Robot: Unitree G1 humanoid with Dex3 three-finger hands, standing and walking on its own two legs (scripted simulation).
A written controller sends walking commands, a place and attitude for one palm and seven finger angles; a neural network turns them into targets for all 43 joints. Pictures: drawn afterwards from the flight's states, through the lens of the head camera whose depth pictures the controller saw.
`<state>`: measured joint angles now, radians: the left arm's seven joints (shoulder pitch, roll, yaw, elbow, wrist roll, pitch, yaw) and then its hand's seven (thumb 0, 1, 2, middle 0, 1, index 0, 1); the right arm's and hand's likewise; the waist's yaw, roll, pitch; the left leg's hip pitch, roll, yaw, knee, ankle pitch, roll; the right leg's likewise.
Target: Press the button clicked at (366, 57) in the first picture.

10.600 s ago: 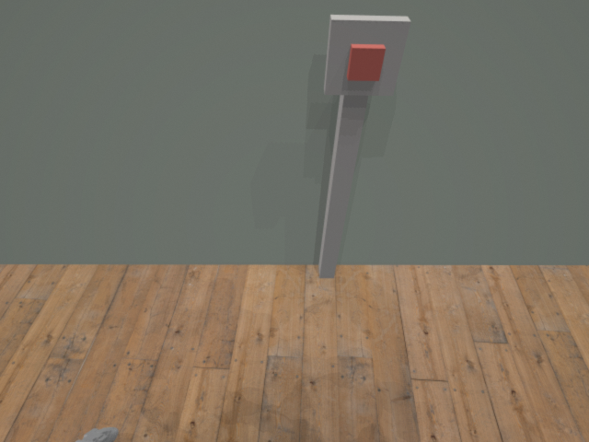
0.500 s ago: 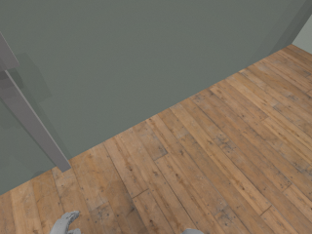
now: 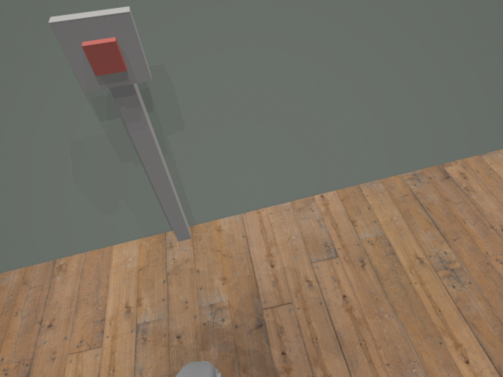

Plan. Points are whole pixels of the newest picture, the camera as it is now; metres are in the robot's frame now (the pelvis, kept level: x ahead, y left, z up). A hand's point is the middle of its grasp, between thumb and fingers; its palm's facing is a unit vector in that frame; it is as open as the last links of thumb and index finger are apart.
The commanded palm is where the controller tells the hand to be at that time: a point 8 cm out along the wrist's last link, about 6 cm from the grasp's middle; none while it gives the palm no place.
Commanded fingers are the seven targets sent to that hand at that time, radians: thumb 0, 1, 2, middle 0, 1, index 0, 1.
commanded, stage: turn to face it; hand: left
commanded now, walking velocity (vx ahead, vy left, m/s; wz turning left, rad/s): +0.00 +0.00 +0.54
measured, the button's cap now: (105, 56) +0.73 +0.36 +0.14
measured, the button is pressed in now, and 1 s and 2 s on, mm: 0 0 0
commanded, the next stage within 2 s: take the last steps up to it in 0.60 s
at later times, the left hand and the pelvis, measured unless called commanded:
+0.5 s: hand out of the picture +0.04 +0.26 -0.16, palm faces +0.25 -0.94 -0.25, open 7.4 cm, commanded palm none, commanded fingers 0.00 0.90 0.90 -0.20 -0.30 -0.20 -0.30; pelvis -0.01 +0.03 +0.00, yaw +12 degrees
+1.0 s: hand out of the picture -0.09 +0.17 -0.17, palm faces +0.42 -0.89 -0.18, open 7.4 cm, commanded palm none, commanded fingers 0.00 0.90 0.90 -0.20 -0.30 -0.20 -0.30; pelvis +0.00 +0.02 +0.00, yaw +20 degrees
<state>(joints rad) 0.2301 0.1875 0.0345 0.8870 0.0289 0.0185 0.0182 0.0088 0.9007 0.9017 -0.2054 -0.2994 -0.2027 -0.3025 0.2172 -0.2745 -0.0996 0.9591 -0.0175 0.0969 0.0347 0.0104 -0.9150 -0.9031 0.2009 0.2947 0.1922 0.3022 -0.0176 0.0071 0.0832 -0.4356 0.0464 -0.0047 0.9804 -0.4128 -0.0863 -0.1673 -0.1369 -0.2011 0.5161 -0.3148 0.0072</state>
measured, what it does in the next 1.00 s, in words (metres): steps on the spot, turning left: left foot, then right foot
